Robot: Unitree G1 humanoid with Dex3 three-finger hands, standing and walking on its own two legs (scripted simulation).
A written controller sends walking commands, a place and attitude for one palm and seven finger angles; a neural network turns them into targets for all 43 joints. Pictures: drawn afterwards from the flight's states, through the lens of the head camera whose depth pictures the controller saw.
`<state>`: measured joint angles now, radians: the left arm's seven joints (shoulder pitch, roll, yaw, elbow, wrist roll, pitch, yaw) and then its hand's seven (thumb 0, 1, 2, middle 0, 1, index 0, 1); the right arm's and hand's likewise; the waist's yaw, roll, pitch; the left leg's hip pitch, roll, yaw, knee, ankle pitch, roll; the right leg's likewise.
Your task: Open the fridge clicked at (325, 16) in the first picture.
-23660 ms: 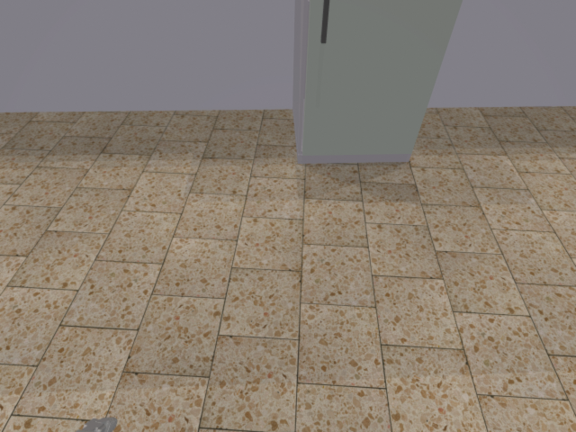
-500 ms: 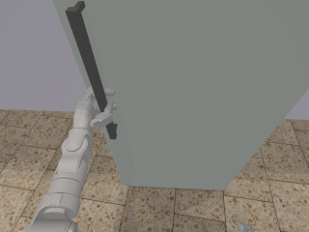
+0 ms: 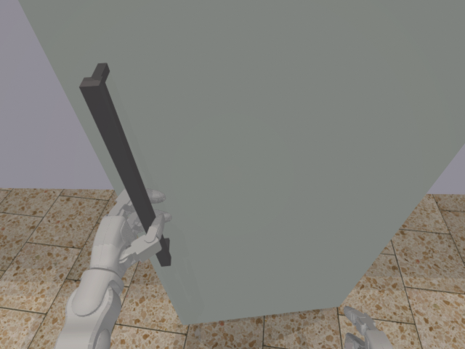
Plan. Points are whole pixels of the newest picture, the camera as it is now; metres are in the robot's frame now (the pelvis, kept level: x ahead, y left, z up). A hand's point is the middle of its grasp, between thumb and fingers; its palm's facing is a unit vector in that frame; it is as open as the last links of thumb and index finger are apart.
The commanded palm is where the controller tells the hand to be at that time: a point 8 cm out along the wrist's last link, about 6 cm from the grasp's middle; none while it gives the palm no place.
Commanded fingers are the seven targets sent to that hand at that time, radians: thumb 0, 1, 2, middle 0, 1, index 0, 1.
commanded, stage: walk backward, drawing the door open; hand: left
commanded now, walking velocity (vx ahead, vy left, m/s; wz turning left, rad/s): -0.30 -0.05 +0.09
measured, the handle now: (143, 192) +0.33 +0.16 +0.14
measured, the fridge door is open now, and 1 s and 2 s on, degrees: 8 33 63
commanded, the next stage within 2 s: none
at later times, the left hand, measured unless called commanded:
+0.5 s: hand (170, 308) +0.17 +0.09 +0.09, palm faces +0.13 -0.98 -0.18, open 5.9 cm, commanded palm +0.13 +0.14 +0.10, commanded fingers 0.00 0.90 0.90 -0.45 -1.40 -0.45 -1.40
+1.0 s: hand out of the picture +0.07 +0.02 +0.09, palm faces +0.44 -0.88 -0.20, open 6.0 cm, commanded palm +0.02 +0.05 +0.10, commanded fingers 0.00 0.90 0.90 -0.45 -1.40 -0.45 -1.40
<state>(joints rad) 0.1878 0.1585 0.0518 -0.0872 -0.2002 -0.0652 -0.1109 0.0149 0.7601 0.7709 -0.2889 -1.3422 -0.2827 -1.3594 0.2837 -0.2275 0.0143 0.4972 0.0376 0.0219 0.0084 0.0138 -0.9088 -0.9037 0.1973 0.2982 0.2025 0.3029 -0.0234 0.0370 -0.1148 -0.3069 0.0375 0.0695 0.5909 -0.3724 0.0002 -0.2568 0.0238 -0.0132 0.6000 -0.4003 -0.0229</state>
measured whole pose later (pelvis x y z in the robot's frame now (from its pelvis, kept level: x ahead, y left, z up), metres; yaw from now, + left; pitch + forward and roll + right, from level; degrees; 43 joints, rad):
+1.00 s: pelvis -0.11 -0.20 +0.00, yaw +26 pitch +0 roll -3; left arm 0.29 0.18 -0.07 -0.28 0.01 -0.10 0.11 -0.01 0.68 0.82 -0.44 -1.38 -0.33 -1.40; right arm 0.15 -0.16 -0.02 0.67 -0.02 -0.11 -0.06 0.01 -0.90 -0.90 0.20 0.30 0.21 0.30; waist -0.04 0.09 0.09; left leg -0.41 0.09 -0.27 0.50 -0.17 -0.05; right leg -0.24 0.04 -0.03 0.49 -0.23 0.00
